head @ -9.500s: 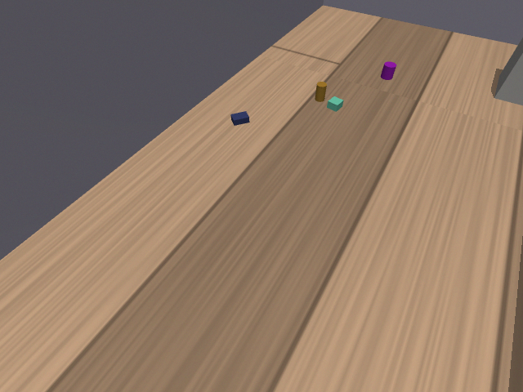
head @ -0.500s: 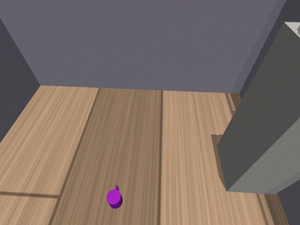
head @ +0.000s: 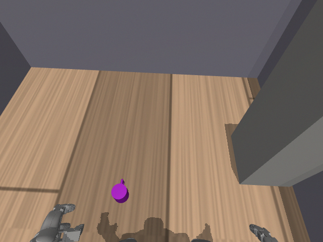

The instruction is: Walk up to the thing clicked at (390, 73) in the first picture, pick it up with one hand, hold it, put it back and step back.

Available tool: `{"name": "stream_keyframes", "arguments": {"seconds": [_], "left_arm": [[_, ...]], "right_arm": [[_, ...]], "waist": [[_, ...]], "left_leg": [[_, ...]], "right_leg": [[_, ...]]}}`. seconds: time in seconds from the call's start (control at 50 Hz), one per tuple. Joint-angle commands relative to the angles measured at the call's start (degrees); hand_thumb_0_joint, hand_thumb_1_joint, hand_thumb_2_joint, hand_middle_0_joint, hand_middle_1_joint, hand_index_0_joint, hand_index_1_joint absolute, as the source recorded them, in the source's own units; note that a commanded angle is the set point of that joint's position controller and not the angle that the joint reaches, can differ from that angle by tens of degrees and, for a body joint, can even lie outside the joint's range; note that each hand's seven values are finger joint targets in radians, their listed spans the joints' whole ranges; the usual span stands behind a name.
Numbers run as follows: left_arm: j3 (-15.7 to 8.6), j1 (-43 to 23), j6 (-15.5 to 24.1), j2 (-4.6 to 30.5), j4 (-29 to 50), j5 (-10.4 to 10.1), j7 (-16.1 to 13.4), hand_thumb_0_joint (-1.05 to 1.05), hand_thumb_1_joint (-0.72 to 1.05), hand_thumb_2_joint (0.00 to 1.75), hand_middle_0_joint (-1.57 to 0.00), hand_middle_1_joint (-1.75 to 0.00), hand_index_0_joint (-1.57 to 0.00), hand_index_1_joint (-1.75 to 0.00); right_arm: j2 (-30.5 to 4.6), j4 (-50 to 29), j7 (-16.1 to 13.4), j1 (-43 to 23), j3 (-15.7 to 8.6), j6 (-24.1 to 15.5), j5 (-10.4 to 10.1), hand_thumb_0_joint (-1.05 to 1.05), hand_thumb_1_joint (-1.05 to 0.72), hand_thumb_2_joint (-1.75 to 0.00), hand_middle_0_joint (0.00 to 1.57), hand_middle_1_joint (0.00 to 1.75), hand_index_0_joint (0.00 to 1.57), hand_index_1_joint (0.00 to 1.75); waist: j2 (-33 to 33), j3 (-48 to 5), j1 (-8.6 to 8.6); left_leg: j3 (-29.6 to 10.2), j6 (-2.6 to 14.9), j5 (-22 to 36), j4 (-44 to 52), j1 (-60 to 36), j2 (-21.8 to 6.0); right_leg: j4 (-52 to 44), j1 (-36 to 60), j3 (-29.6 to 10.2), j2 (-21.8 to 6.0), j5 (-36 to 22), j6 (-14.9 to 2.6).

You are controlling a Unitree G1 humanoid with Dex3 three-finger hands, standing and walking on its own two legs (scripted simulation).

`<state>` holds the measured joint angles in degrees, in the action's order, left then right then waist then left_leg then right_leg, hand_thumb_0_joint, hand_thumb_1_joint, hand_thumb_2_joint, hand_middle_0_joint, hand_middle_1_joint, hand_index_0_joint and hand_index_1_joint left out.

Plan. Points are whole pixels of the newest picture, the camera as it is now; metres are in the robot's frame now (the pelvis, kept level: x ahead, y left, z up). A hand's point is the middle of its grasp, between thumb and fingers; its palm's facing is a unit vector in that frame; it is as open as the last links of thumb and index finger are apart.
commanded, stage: rise first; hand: left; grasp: from above
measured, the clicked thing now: (121, 190) +0.41 +0.24 -0.71
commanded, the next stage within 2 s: none
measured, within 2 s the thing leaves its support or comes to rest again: neither
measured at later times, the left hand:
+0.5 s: hand out of the picture +0.13 +0.26 -0.21, palm faces -0.16 -0.88 -0.45, open 14.0 cm
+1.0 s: hand (87, 219) +0.22 +0.29 -0.38, palm faces -0.44 -0.52 -0.73, open 13.9 cm
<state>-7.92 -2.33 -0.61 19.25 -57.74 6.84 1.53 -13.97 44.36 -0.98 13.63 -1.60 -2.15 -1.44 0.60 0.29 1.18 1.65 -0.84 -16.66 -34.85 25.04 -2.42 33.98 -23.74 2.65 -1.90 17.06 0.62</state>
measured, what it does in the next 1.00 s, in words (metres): lowers itself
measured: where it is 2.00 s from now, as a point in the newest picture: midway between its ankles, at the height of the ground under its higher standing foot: outside the picture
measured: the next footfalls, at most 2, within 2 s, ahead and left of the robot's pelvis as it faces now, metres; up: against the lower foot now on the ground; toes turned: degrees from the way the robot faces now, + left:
none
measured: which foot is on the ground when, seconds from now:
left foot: down 0.00-1.00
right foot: down 0.00-1.00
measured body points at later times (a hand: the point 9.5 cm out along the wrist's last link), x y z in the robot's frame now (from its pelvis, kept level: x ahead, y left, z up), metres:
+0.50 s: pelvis +0.00 +0.01 -0.07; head +0.09 +0.02 +0.37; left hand +0.14 +0.31 -0.18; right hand +0.16 -0.24 -0.16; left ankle +0.01 +0.13 -0.73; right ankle +0.00 -0.13 -0.73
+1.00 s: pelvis -0.05 +0.00 -0.24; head +0.13 +0.01 +0.17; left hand +0.24 +0.32 -0.34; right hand +0.14 -0.27 -0.35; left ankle +0.01 +0.13 -0.73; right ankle +0.00 -0.13 -0.73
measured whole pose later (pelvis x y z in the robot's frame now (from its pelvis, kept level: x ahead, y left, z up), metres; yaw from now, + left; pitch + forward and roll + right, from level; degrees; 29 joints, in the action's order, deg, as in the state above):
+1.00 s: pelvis -0.05 +0.00 -0.24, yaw -1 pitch +33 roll -2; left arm -8.1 -10.9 5.4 27.6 -41.6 38.0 -3.4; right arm -16.9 36.5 2.5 4.0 -3.8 -10.8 0.4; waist -0.5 -10.6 0.8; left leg -2.3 -0.9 -38.8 -102.7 97.0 -3.3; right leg 101.5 -94.7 2.6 -2.5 39.8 0.1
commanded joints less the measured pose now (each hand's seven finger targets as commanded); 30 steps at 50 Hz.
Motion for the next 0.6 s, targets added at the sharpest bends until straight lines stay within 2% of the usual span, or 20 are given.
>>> {"name": "stream_keyframes", "arguments": {"seconds": [0.0,0.02,0.04,0.06,0.1,0.12,0.14,0.16,0.2,0.3,0.32,0.36,0.38,0.44,0.46,0.48,0.5,0.52,0.54,0.58], "left_arm": [[-2.7,3.9,-3.9,10.4,8.3,2.0,-1.8,0.0,-0.36,0.97,-0.04,-1.07,-0.06,-1.05],[-2.9,3.2,-4.4,10.7,10.4,2.3,-2.2,0.0,-0.43,0.97,-0.05,-1.07,-0.06,-1.06],[-3.3,6.3,-5.2,10.2,7.6,2.8,-2.4,0.0,-0.46,0.96,-0.05,-1.08,-0.07,-1.06],[-2.2,3.8,-4.9,9.1,12.1,3.0,-2.4,0.0,-0.51,0.96,-0.06,-1.08,-0.07,-1.07],[-3.6,5.4,-4.8,9.5,13.8,3.6,-2.7,0.0,-0.52,0.97,-0.06,-1.08,-0.06,-1.07],[-3.4,2.1,-4.0,10.3,19.7,3.8,-2.8,0.0,-0.52,0.97,-0.06,-1.08,-0.07,-1.07],[-4.0,5.8,-4.3,9.6,17.8,4.2,-3.0,0.0,-0.54,0.98,-0.06,-1.08,-0.06,-1.08],[-3.3,3.9,-3.9,9.6,22.9,4.3,-2.9,0.0,-0.54,0.97,-0.06,-1.09,-0.07,-1.09],[-3.1,7.4,-4.5,8.7,23.9,4.8,-2.9,0.0,-0.55,0.98,-0.06,-1.09,-0.06,-1.09],[-3.9,13.6,-7.2,9.4,30.0,6.5,-2.9,0.0,-0.53,0.97,-0.05,-1.08,-0.05,-1.07],[-2.9,15.3,-8.0,8.7,30.4,6.8,-2.7,0.0,-0.51,0.95,-0.05,-1.09,-0.06,-1.08],[-3.1,13.2,-8.7,9.4,34.5,7.3,-2.7,0.0,-0.52,0.95,-0.05,-1.08,-0.06,-1.08],[-3.5,17.3,-9.5,9.0,30.7,7.5,-2.7,0.0,-0.51,0.95,-0.05,-1.08,-0.06,-1.07],[-2.7,16.2,-9.6,9.0,35.4,8.5,-2.8,0.0,-0.49,0.93,-0.04,-1.09,-0.06,-1.07],[-3.4,16.9,-9.6,9.3,35.7,8.7,-3.0,0.0,-0.49,0.93,-0.05,-1.1,-0.07,-1.08],[-2.7,15.0,-9.2,9.3,40.0,8.8,-2.9,0.0,-0.49,0.92,-0.05,-1.1,-0.07,-1.08],[-3.4,18.6,-9.6,9.0,36.1,8.8,-2.8,0.0,-0.49,0.93,-0.05,-1.1,-0.07,-1.08],[-2.6,18.3,-9.3,8.3,38.8,9.0,-2.8,0.0,-0.49,0.93,-0.05,-1.11,-0.07,-1.09],[-3.0,15.2,-8.6,9.8,41.9,9.5,-3.0,0.0,-0.49,0.93,-0.04,-1.11,-0.06,-1.09],[-3.2,13.6,-7.9,10.3,38.3,11.2,-3.2,0.0,-0.51,0.93,-0.05,-1.1,-0.07,-1.09]], "right_arm": [[-9.9,-10.4,-0.6,-0.9,-3.5,-2.0,-0.4,0.0,-0.89,-0.9,0.2,0.3,0.2,0.3],[-9.8,-11.4,-0.5,-1.0,-3.4,-2.3,-0.3,0.0,-0.88,-0.89,0.2,0.3,0.2,0.3],[-9.7,-10.8,-0.3,-0.2,-3.4,-2.4,-0.3,0.0,-0.87,-0.89,0.2,0.3,0.2,0.3],[-9.3,-11.5,-0.2,0.1,-3.5,-2.9,-0.1,0.0,-0.87,-0.89,0.2,0.3,0.2,0.3],[-9.3,-12.1,-0.1,1.5,-3.9,-3.6,0.1,0.0,-0.87,-0.89,0.2,0.3,0.2,0.3],[-9.2,-12.7,-0.2,1.4,-4.0,-4.2,0.3,0.0,-0.87,-0.89,0.2,0.3,0.2,0.3],[-8.8,-13.1,-0.2,1.4,-3.8,-4.6,0.4,0.0,-0.87,-0.89,0.2,0.3,0.2,0.3],[-9.0,-13.8,-0.3,1.4,-4.1,-5.0,0.4,0.0,-0.88,-0.9,0.2,0.3,0.2,0.3],[-9.0,-14.5,-0.5,1.4,-4.2,-5.7,0.5,0.0,-0.88,-0.9,0.2,0.3,0.2,0.3],[-8.5,-15.8,-0.8,0.7,-4.3,-6.5,0.7,0.0,-0.86,-0.89,0.2,0.3,0.2,0.3],[-8.6,-15.9,-0.8,1.0,-4.3,-6.6,0.7,0.0,-0.86,-0.89,0.2,0.3,0.2,0.3],[-8.6,-17.0,-0.7,0.1,-4.2,-7.1,0.8,0.0,-0.87,-0.89,0.2,0.3,0.2,0.3],[-8.2,-16.1,-0.7,0.4,-3.8,-7.1,0.9,0.0,-0.86,-0.89,0.2,0.3,0.2,0.3],[-8.2,-17.3,-0.6,-0.2,-3.9,-7.8,1.0,0.0,-0.85,-0.89,0.2,0.3,0.2,0.3],[-8.1,-17.6,-0.5,-0.7,-3.9,-8.1,1.1,0.0,-0.86,-0.89,0.2,0.3,0.2,0.3],[-8.0,-19.6,-0.6,-2.1,-3.7,-8.6,1.0,0.0,-0.86,-0.89,0.2,0.3,0.2,0.3],[-8.1,-18.0,-0.5,-1.0,-3.8,-8.6,1.1,0.0,-0.87,-0.89,0.2,0.3,0.2,0.3],[-8.0,-19.3,-0.4,-1.7,-3.8,-9.0,1.1,0.0,-0.86,-0.89,0.2,0.3,0.2,0.3],[-8.0,-20.1,-0.5,-2.3,-3.8,-9.4,1.1,0.0,-0.86,-0.89,0.2,0.3,0.2,0.3],[-8.2,-19.6,-0.4,-2.8,-3.6,-9.8,1.1,0.0,-0.87,-0.89,0.2,0.3,0.2,0.3]], "waist": [[-0.6,-11.2,-1.27],[-0.9,-11.3,-1.07],[-0.7,-10.3,-0.88],[-1.1,-11.2,-0.58],[-1.8,-13.7,-0.26],[-4.3,-14.9,-0.34],[-4.1,-16.2,-0.05],[-3.9,-17.2,0.12],[-3.7,-17.6,0.62],[-3.9,-19.4,-0.33],[-3.3,-19.9,0.09],[-4.1,-19.3,0.7],[-3.7,-18.6,0.22],[-4.6,-18.8,0.91],[-4.3,-19.1,0.5],[-5.6,-20.0,0.53],[-4.8,-18.8,0.47],[-5.3,-19.7,0.62],[-5.6,-21.8,0.98],[-4.7,-20.7,1.48]], "left_leg": [[-0.1,0.97,10.1,0.5,-1.4,3.0],[0.0,1.04,8.7,-0.7,-0.2,2.9],[-0.2,1.05,7.5,-1.9,1.5,2.7],[-0.3,0.96,7.5,-3.4,2.3,2.5],[-0.8,0.83,8.4,-6.7,3.3,1.9],[-0.9,0.62,7.3,-8.3,4.4,1.8],[-1.1,0.64,8.3,-9.8,4.8,1.5],[-1.3,0.7,8.3,-10.9,5.4,1.5],[-1.8,0.72,9.0,-13.0,6.9,1.1],[-1.8,0.99,9.1,-16.9,10.4,1.3],[-1.8,1.08,10.2,-17.7,10.6,1.1],[-2.2,1.1,8.3,-18.9,12.6,1.1],[-2.4,0.97,8.1,-19.2,13.6,1.0],[-2.6,0.96,5.5,-21.1,15.9,1.0],[-2.7,1.0,4.7,-21.8,17.2,1.0],[-2.4,1.05,4.0,-22.8,17.4,1.2],[-2.9,0.94,2.6,-23.0,18.7,1.0],[-3.0,0.94,2.5,-23.9,19.2,1.0],[-2.8,1.12,2.8,-25.4,19.6,1.1],[-3.0,1.2,1.6,-28.5,23.6,1.1]], "right_leg": [[-1.4,1.8,0.2,2.1,-8.4,-1.89],[0.0,0.4,0.3,2.1,-7.1,-1.83],[1.6,-1.4,0.4,2.3,-5.8,-1.85],[3.2,-3.2,0.4,2.3,-5.6,-1.88],[7.2,-6.1,0.5,2.5,-6.1,-1.85],[9.0,-8.2,0.3,2.3,-5.0,-1.86],[10.8,-9.2,0.3,2.3,-5.9,-1.89],[11.9,-10.2,0.3,2.2,-5.9,-1.85],[14.2,-12.6,0.3,2.3,-5.9,-1.83],[16.8,-14.1,-0.1,2.0,-6.1,-1.68],[17.4,-14.6,-0.1,2.0,-6.9,-1.61],[18.6,-16.4,-0.1,2.1,-5.5,-1.64],[19.5,-17.2,0.0,2.1,-4.6,-1.68],[21.6,-20.6,0.1,2.2,-2.4,-1.76],[22.3,-21.3,0.0,2.2,-1.9,-1.82],[22.9,-22.4,-0.1,2.1,-1.7,-1.77],[23.9,-23.6,0.0,2.2,-0.1,-1.84],[25.1,-24.8,0.2,2.3,0.1,-1.84],[25.7,-25.1,-0.1,2.1,-0.6,-1.85],[28.8,-28.6,-0.2,2.1,0.4,-1.86]]}}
